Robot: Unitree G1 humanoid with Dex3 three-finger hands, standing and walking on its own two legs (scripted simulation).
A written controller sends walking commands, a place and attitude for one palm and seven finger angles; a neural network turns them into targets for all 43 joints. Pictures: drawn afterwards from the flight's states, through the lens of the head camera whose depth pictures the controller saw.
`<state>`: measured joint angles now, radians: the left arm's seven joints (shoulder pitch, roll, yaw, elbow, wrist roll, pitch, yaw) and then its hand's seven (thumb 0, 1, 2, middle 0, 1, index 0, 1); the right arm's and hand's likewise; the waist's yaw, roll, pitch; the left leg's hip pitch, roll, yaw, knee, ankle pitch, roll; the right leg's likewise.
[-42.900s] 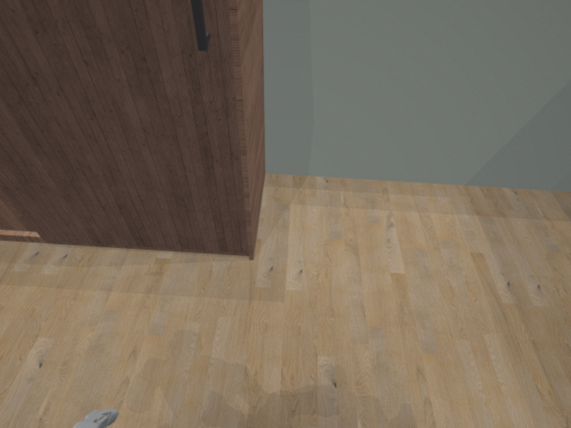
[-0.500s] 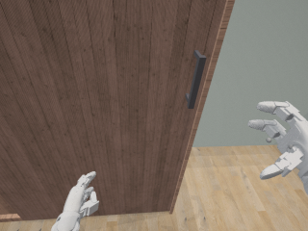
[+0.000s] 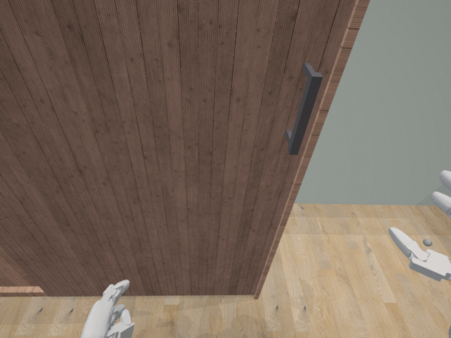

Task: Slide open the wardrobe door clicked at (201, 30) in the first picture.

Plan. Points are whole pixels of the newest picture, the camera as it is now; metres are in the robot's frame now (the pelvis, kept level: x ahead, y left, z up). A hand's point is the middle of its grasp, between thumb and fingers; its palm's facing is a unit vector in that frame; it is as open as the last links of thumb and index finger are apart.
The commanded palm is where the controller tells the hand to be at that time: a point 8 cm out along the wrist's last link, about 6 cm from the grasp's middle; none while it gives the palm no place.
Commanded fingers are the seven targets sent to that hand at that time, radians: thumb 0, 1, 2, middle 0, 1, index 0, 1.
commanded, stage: draw the hand back to the body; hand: right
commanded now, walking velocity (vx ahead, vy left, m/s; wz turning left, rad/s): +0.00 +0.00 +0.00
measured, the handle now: (300, 111) +0.46 -0.13 +0.21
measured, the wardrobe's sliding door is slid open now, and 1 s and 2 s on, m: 0.00 0.00 0.00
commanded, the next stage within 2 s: step back with the hand held close in 0.58 s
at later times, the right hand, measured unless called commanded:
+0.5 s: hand (441, 264) +0.18 -0.28 +0.16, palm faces +0.50 +0.80 -0.33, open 7.5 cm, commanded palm +0.13 -0.30 +0.17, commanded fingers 0.00 -0.90 -0.90 0.20 0.30 0.20 0.30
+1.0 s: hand (439, 271) +0.18 -0.27 +0.15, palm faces +0.40 +0.80 -0.44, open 7.4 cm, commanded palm +0.12 -0.31 +0.17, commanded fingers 0.00 -0.90 -0.90 0.20 0.30 0.20 0.30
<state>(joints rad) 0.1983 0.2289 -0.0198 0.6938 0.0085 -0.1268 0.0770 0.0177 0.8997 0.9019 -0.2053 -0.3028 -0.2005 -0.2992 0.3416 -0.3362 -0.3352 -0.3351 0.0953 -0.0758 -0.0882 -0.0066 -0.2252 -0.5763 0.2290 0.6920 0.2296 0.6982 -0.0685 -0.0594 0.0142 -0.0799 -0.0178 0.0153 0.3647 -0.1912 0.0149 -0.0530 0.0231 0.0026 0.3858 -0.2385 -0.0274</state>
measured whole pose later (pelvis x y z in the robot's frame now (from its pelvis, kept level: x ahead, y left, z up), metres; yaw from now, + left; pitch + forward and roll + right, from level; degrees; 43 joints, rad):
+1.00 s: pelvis -0.02 -0.01 +0.00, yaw +0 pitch +0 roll +1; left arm 0.18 0.25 0.01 0.56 0.00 0.00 0.09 0.01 0.90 0.90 -0.21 -0.30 -0.20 -0.30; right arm 0.52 -0.37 -0.37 -0.41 0.06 -0.13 -0.11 0.01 -0.89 -0.90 0.21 0.30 0.21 0.30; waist -0.02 -0.05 -0.01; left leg -0.23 -0.01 0.01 0.39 -0.15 -0.01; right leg -0.22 0.03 -0.01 0.44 -0.22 -0.05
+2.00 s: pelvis -0.18 -0.04 -0.01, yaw +4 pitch +2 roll +4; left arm 0.13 0.16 -0.03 0.64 0.04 -0.12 0.06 0.01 0.90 0.90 -0.21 -0.30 -0.20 -0.30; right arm 0.46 -0.41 -0.40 -0.53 0.05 -0.25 -0.14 0.01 -0.89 -0.90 0.21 0.30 0.21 0.30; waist -0.06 0.01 -0.02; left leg -0.10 -0.03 -0.02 0.37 -0.31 0.01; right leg -0.53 -0.04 -0.05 0.51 -0.10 0.01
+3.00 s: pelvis -0.30 -0.09 -0.02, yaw -1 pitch -3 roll -1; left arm 0.25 0.20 0.00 0.68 0.01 -0.14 0.08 0.02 0.90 0.90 -0.21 -0.30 -0.20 -0.30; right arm 0.44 -0.36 -0.41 -0.39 0.02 -0.20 -0.16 0.01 -0.89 -0.90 0.21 0.30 0.21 0.30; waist -0.01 0.04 -0.02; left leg -0.29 -0.01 0.01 0.69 -0.39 0.01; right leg -0.28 -0.01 -0.05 0.60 -0.25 0.00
